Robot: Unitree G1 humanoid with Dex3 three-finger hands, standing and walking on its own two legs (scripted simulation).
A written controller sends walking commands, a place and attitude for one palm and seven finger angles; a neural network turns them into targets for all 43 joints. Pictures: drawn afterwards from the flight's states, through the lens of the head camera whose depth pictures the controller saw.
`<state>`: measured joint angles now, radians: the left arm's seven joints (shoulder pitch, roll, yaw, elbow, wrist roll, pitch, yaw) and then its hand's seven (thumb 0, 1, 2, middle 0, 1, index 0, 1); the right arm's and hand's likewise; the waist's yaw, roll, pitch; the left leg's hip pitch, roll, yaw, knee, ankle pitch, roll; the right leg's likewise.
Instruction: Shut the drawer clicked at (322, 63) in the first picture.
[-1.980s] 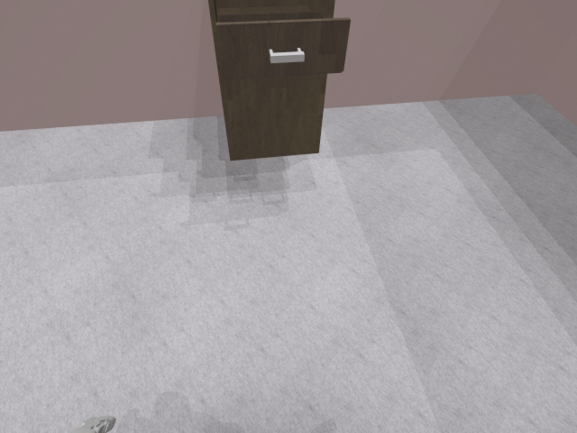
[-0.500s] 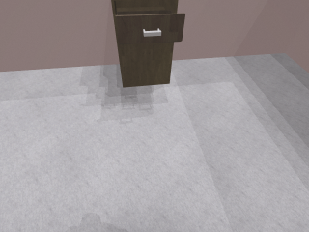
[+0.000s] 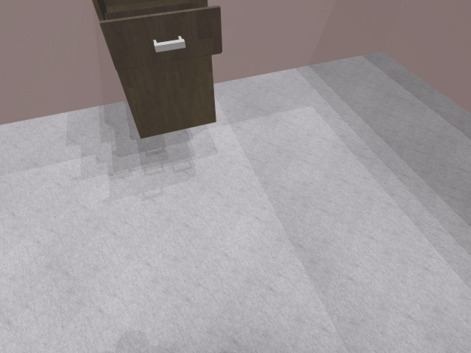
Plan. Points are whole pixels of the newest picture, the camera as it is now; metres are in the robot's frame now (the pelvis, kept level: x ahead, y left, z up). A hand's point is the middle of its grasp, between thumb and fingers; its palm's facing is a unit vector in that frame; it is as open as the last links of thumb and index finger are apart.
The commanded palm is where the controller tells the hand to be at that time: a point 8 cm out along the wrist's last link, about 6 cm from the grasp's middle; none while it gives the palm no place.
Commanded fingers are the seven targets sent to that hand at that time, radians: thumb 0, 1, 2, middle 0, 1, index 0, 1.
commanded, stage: walk to a spot facing it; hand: left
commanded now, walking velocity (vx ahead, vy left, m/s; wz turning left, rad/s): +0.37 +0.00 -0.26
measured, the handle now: (168, 42) +1.16 +0.32 -0.04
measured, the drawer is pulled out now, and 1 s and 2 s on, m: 0.30 0.30 0.30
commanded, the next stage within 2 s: turn to face it in 1.46 s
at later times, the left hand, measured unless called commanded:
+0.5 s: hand out of the picture +0.15 +0.21 -0.18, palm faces -0.02 -0.99 -0.13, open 7.4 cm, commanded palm none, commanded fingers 0.00 0.90 0.90 -0.20 -0.30 -0.20 -0.30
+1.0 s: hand (204, 182) +0.56 +0.12 -0.14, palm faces -0.33 -0.92 -0.19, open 7.4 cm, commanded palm none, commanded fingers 0.00 0.90 0.90 -0.20 -0.30 -0.20 -0.30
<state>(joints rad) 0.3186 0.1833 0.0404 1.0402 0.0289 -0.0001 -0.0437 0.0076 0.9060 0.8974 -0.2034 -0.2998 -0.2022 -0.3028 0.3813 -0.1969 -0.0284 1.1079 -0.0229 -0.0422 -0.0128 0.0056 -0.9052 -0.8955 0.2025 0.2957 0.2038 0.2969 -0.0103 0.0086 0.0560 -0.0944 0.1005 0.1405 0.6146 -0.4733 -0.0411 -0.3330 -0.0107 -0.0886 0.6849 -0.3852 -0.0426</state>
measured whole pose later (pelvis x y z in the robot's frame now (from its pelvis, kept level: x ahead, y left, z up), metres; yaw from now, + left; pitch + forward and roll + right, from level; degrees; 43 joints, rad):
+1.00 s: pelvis +0.39 -0.01 +0.01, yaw -16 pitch -1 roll +1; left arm 0.11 0.17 0.06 0.99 0.04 -0.02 -0.03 0.00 0.91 0.90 -0.20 -0.30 -0.20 -0.30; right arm 0.50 -0.13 -0.04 1.15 -0.03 -0.05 -0.01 0.01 -0.91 -0.90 0.20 0.30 0.20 0.30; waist -0.07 0.00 0.05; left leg -0.04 0.10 0.29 0.51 -0.41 -0.03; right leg -0.35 -0.05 -0.13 0.53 -0.18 -0.06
